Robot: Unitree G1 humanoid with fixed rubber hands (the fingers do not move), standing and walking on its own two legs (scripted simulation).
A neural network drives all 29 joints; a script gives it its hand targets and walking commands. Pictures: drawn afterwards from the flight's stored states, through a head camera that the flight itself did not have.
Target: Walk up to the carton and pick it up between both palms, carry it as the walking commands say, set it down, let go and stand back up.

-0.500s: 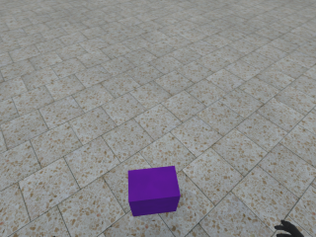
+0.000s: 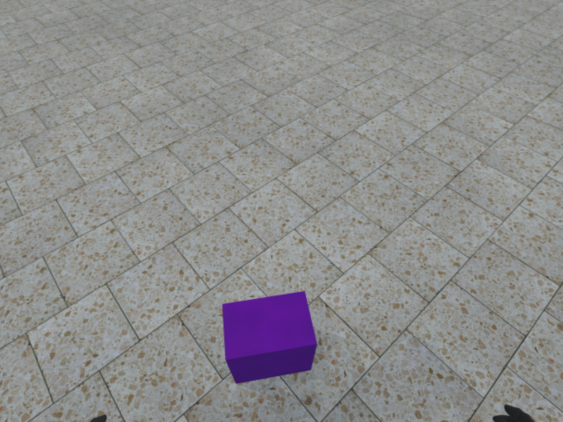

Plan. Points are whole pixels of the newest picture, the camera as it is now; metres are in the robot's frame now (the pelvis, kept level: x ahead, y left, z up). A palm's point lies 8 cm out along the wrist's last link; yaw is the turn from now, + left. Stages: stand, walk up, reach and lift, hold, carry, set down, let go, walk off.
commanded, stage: walk up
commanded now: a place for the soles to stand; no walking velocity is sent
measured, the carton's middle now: (269, 339) +0.45 +0.05 -0.63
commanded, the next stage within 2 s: stand in 0.04 s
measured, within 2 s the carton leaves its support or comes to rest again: neither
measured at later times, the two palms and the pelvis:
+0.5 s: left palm out of the picture +0.11 +0.31 -0.10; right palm out of the picture +0.09 -0.32 -0.08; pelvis -0.01 +0.01 +0.00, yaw +0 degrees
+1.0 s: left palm (108, 389) +0.22 +0.30 -0.14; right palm (449, 347) +0.25 -0.27 -0.12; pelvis +0.03 +0.03 -0.02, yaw +2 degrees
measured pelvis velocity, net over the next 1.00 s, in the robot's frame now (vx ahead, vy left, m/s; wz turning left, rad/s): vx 0.03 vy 0.03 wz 0.03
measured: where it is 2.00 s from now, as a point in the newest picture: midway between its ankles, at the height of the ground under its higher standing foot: outside the picture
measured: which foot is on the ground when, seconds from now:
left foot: down 0.00-1.00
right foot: down 0.00-1.00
